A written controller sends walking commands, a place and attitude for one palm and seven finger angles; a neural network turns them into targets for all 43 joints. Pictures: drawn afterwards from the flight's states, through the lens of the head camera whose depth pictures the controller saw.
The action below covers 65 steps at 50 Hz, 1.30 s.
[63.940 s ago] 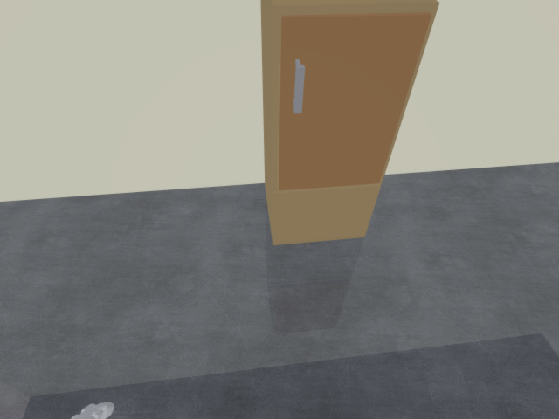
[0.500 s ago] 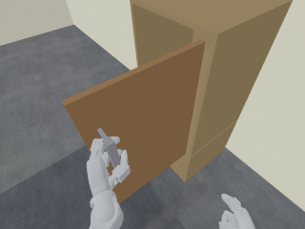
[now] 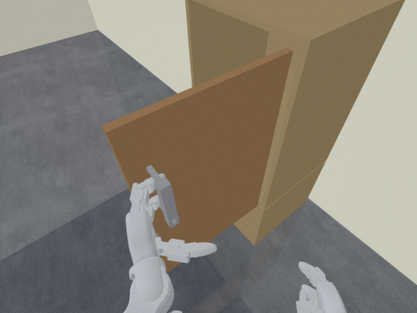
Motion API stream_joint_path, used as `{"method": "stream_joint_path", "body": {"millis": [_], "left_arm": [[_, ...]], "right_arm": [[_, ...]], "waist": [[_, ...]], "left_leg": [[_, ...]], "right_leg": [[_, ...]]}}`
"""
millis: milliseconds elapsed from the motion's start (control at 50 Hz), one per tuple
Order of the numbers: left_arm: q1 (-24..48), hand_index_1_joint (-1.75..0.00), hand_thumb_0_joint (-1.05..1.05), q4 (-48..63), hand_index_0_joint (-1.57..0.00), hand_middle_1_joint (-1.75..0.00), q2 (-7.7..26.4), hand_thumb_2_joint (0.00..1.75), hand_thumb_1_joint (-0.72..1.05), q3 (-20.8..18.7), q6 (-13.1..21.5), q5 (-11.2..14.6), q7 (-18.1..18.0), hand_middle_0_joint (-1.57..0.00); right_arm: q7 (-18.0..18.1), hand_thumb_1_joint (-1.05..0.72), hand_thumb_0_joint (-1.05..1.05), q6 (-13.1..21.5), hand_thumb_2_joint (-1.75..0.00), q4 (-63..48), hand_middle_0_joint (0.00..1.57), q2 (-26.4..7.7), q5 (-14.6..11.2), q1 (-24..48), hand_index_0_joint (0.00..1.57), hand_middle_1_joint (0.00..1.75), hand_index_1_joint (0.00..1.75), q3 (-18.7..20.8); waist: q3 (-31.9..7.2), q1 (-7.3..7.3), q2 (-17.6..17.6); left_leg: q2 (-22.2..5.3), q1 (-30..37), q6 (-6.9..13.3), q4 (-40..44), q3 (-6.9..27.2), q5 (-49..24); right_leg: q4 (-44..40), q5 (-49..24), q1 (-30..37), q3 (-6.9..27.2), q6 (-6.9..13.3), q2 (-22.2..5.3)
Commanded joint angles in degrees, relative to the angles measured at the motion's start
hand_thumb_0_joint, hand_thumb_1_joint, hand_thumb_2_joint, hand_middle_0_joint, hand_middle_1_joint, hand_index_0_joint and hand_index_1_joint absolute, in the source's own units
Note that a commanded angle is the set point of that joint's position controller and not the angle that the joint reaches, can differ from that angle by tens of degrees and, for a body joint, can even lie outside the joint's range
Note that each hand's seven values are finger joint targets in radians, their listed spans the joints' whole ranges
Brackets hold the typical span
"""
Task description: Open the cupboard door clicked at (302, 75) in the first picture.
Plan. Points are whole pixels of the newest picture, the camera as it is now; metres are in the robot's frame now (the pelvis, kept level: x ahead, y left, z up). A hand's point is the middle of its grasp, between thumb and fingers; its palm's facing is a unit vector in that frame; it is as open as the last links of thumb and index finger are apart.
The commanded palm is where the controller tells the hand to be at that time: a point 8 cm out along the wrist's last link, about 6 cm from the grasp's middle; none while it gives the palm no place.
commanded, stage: open thumb and fingers to let go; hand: left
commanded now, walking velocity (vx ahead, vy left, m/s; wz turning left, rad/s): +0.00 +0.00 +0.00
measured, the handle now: (162, 197) +0.32 +0.11 +0.07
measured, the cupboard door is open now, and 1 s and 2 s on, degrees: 89 93 93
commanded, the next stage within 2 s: slide the hand sideways off the handle in 0.12 s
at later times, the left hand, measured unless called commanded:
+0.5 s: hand (182, 252) +0.21 +0.06 +0.08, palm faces -0.16 -0.99 +0.03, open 16.4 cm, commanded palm +0.20 +0.11 +0.07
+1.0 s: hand (155, 265) +0.19 +0.10 +0.07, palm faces -0.05 -1.00 +0.00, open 16.0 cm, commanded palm +0.16 +0.16 +0.07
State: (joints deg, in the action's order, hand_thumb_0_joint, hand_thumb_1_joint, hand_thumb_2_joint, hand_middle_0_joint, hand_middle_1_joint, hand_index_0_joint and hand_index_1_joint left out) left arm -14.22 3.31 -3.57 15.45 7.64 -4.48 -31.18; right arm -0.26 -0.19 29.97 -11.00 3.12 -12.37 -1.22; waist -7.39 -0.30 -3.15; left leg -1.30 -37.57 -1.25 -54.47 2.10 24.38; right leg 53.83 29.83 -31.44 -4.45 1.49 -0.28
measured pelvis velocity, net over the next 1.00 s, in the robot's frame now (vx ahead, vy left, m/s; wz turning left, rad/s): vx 0.00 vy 0.00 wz -0.02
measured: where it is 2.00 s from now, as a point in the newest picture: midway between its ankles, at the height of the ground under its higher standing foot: outside the picture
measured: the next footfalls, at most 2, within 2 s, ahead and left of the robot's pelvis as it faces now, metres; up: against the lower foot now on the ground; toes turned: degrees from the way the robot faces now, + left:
none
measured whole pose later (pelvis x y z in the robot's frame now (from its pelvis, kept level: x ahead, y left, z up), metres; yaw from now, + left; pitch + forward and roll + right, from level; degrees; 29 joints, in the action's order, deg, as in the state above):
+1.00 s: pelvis +0.00 +0.00 -0.01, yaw -1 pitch +9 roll -1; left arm -33.1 17.5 6.8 8.6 15.1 5.5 0.5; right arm 0.4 2.9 22.9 -12.7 0.1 -16.2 -1.3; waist -7.2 0.0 -2.6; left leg -1.7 -40.9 -1.1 -57.6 1.0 25.8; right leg 57.5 31.1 -35.5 -3.2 1.3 0.0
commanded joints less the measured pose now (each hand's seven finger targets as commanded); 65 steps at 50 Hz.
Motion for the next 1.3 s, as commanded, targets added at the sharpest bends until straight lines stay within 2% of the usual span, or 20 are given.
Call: {"method": "stream_joint_path", "body": {"millis": [0, 80, 200, 220, 240, 260, 280, 340, 420, 500, 580, 620, 640, 740, 760, 860, 920, 980, 1100, 1280], "left_arm": [[10.3, -0.5, 0.0, 12.9, -0.18, -0.5, -9.8, 0.3, -0.5, 4.2, 2.5, -1.3, -1.0, -0.18], [10.1, -0.3, 0.0, 12.0, -0.15, -0.3, -9.9, 0.3, -0.5, 3.7, 1.4, -1.1, -1.5, -0.15], [10.8, -0.3, 0.0, 12.4, -0.15, -0.3, -10.2, 0.3, -0.5, 3.2, 0.4, -0.9, -2.1, -0.15], [9.4, -0.3, 0.0, 12.4, -0.15, -0.3, -2.6, 0.3, -0.5, 13.6, 2.9, -6.3, 9.3, -0.15], [11.4, -0.3, 0.0, 17.2, -0.15, -0.3, 1.1, 0.3, -0.5, 9.4, 5.5, -3.4, 16.1, -0.15], [10.2, -0.3, 0.0, 17.6, -0.15, -0.3, 3.1, 0.3, -0.5, 8.5, 7.3, -2.4, 20.3, -0.15], [10.8, -0.3, 0.0, 19.7, -0.15, -0.3, 3.5, 0.3, -0.5, 8.7, 8.7, -1.2, 23.3, -0.15], [8.0, -0.3, 0.0, 19.5, -0.15, -0.3, 4.7, 0.3, -0.5, 6.4, 11.2, 4.4, 31.2, -0.15], [5.1, -0.3, 0.0, 19.0, -0.15, -0.3, 3.4, 0.3, -0.5, 1.5, 10.7, 9.6, 29.6, -0.15], [1.7, -0.3, 0.0, 18.7, -0.15, -0.3, 4.5, 0.3, -0.5, -1.3, 9.7, 7.3, 24.2, -0.15], [-3.3, -0.3, 0.0, 19.3, -0.15, -0.3, 7.6, 0.3, -0.5, -3.4, 9.3, 4.9, 23.1, -0.15], [-2.6, -0.3, 0.0, 20.8, -0.15, -0.3, 8.3, 0.3, -0.5, -3.7, 9.5, 5.1, 23.6, -0.15], [-4.1, -0.3, 0.0, 21.5, -0.15, -0.3, 9.4, 0.3, -0.5, -5.1, 9.5, 5.2, 24.1, -0.15], [-11.3, -0.3, 0.0, 23.2, -0.15, -0.3, 9.3, 0.3, -0.5, -6.4, 9.3, 8.2, 26.7, -0.15], [-11.8, -0.3, 0.0, 23.2, -0.15, -0.3, 8.9, 0.3, -0.5, -6.0, 9.3, 8.7, 27.2, -0.15], [-15.8, -0.3, 0.0, 25.2, -0.15, -0.3, 11.8, 0.3, -0.5, -9.5, 10.6, 10.0, 29.2, -0.15], [-17.8, -0.3, 0.0, 27.7, -0.15, -0.3, 12.3, 0.3, -0.5, -9.8, 12.1, 10.5, 30.8, -0.15], [-20.4, -0.3, 0.0, 28.5, -0.15, -0.3, 12.8, 0.3, -0.5, -10.4, 13.1, 11.5, 32.5, -0.15], [-22.1, -0.3, 0.0, 28.6, -0.15, -0.3, 15.8, 0.3, -0.5, -14.4, 13.6, 13.3, 35.6, -0.15], [-26.7, -0.3, 0.0, 28.9, -0.15, -0.3, 16.5, 0.3, -0.5, -17.0, 13.5, 17.2, 40.5, -0.15]], "right_arm": [[0.2, -0.9, 0.0, 2.9, -0.9, -9.5, 0.2, -4.6, -0.1, 7.0, 0.2, 0.3, 0.3, 2.1], [0.2, -0.9, 0.0, 3.0, -0.9, -9.2, 0.2, -4.4, -0.1, 7.4, 0.2, 0.3, 0.3, 1.9], [-0.1, -0.9, 0.0, 2.7, -0.9, -9.2, 0.2, -4.1, 0.0, 8.1, 0.2, 0.3, 0.3, 1.7], [-0.8, -0.9, 0.0, 2.5, -0.9, -7.3, 0.2, -6.9, -0.9, 3.1, 0.2, 0.3, 0.3, 1.8], [-0.5, -0.9, 0.0, 2.4, -0.9, -9.1, 0.2, -6.4, -1.2, 3.2, 0.2, 0.3, 0.3, 2.7], [-0.2, -0.9, 0.0, 2.7, -0.9, -9.8, 0.2, -6.1, -1.2, 3.6, 0.2, 0.3, 0.3, 2.3], [0.0, -0.9, 0.0, 3.2, -0.9, -10.3, 0.2, -6.1, -1.4, 3.5, 0.2, 0.3, 0.3, 2.2], [0.6, -0.9, 0.0, 4.8, -0.9, -11.5, 0.2, -6.0, -2.1, 3.0, 0.2, 0.3, 0.3, 1.7], [1.5, -0.9, 0.0, 6.4, -0.9, -13.4, 0.2, -6.1, -2.9, 4.4, 0.2, 0.3, 0.3, 1.2], [1.0, -0.9, 0.0, 6.6, -0.9, -13.9, 0.2, -6.1, -2.3, 3.9, 0.2, 0.3, 0.3, 1.6], [0.3, -0.9, 0.0, 5.6, -0.9, -14.8, 0.2, -6.2, -2.3, 2.8, 0.2, 0.3, 0.3, 1.7], [0.3, -0.9, 0.0, 5.3, -0.9, -15.1, 0.2, -6.1, -2.3, 3.1, 0.2, 0.3, 0.3, 1.6], [0.4, -0.9, 0.0, 5.2, -0.9, -15.2, 0.2, -6.1, -2.4, 2.9, 0.2, 0.3, 0.3, 1.8], [0.6, -0.9, 0.0, 5.0, -0.9, -16.4, 0.2, -6.1, -2.9, 2.4, 0.2, 0.3, 0.3, 1.5], [0.6, -0.9, 0.0, 5.1, -0.9, -16.5, 0.2, -6.1, -2.9, 2.2, 0.2, 0.3, 0.3, 1.4], [1.1, -0.9, 0.0, 5.7, -0.9, -16.6, 0.2, -6.4, -2.8, 1.2, 0.2, 0.3, 0.3, 2.0], [1.0, -0.9, 0.0, 6.1, -0.9, -16.7, 0.2, -6.5, -2.9, 0.4, 0.2, 0.3, 0.3, 2.5], [1.2, -0.9, 0.0, 6.4, -0.9, -16.7, 0.2, -6.4, -3.1, 0.2, 0.2, 0.3, 0.3, 2.9], [2.2, -0.9, 0.0, 6.2, -0.9, -16.5, 0.2, -6.6, -3.5, 0.4, 0.2, 0.3, 0.3, 3.4], [3.3, -0.9, 0.0, 6.4, -0.9, -16.5, 0.2, -6.4, -4.2, 1.0, 0.2, 0.3, 0.3, 3.8]], "waist": [[-8.9, -0.58, 5.5], [-8.4, -0.26, 5.9], [-8.1, 0.19, 4.3], [-3.3, -5.55, 8.7], [-8.6, -3.13, 5.7], [-9.4, -2.27, 4.4], [-10.8, -2.35, 2.1], [-7.8, -2.97, 3.6], [-4.4, -1.61, 6.2], [-6.3, -0.38, 6.7], [-6.8, 0.36, 6.6], [-6.4, 0.09, 5.8], [-7.1, 0.81, 5.1], [-5.4, 1.05, 4.4], [-4.2, 0.37, 5.4], [-4.8, 0.3, 6.7], [-6.4, 0.19, 4.2], [-7.2, -0.09, 4.8], [-6.7, -0.07, 4.7], [-7.3, 0.54, 5.4]], "left_leg": [[1.3, 9.9, 2.1, 6.9, 0.1, -10.1], [1.3, 10.0, 2.0, 7.1, -0.1, -9.8], [1.3, 10.3, 1.7, 7.4, -0.2, -9.5], [1.4, 10.0, 2.8, 7.2, 0.2, -10.8], [1.4, 10.3, 3.2, 6.9, -0.3, -12.6], [1.7, 10.6, 3.3, 6.6, -0.7, -13.4], [1.7, 11.6, 3.4, 6.4, -0.7, -13.7], [1.7, 10.4, 3.3, 6.4, -0.4, -9.5], [1.7, 8.3, 2.4, 7.9, 0.2, -2.1], [1.6, 8.1, 2.3, 7.8, 0.2, -2.6], [1.6, 6.5, 2.4, 6.9, -0.9, -4.4], [1.7, 6.2, 2.5, 6.6, -1.2, -3.8], [1.7, 6.2, 2.4, 6.6, -1.3, -4.8], [1.7, 5.5, 2.3, 6.4, -1.7, -5.8], [1.7, 5.1, 2.4, 6.2, -1.8, -5.5], [1.9, 3.6, 2.5, 4.4, -1.8, -7.0], [1.9, 4.1, 2.5, 3.3, -1.7, -8.7], [1.9, 3.6, 2.5, 2.3, -1.6, -9.7], [2.2, 1.3, 2.5, 0.7, -1.7, -9.1], [2.2, 0.6, 2.4, 0.2, -1.3, -9.7]], "right_leg": [[-10.4, -14.6, -0.6, 0.5, 0.3, 1.0], [-11.0, -14.1, -0.5, 0.3, 0.3, 1.1], [-11.2, -13.2, -0.5, 0.3, 0.5, 1.3], [-11.0, -17.5, -3.6, 2.9, 0.0, 0.6], [-9.8, -21.4, -0.4, 3.4, 0.4, 0.3], [-9.0, -23.2, 0.6, 3.5, 0.5, 0.2], [-8.6, -23.8, 0.8, 3.4, 0.4, 0.0], [-9.2, -18.6, -1.1, 2.8, 0.2, 0.3], [-10.7, -7.6, -3.8, 1.3, -0.3, 0.9], [-9.1, -7.4, -4.1, 0.9, -0.2, 1.1], [-8.4, -9.5, -3.0, 1.6, 0.0, 0.9], [-8.8, -9.0, -3.3, 2.2, -0.1, 0.9], [-8.6, -9.9, -2.2, 2.3, 0.2, 1.0], [-8.7, -12.0, -1.5, 2.1, 0.0, 1.4], [-8.8, -12.3, -2.3, 2.1, -0.4, 1.4], [-7.9, -15.0, -2.2, 2.7, -0.7, 1.4], [-6.3, -17.4, -2.6, 2.5, -0.7, 1.4], [-5.6, -19.4, -2.7, 2.6, -0.9, 1.4], [-5.5, -19.6, -3.1, 3.7, -1.3, 1.2], [-5.3, -22.0, -2.0, 3.8, -1.9, 1.0]]}}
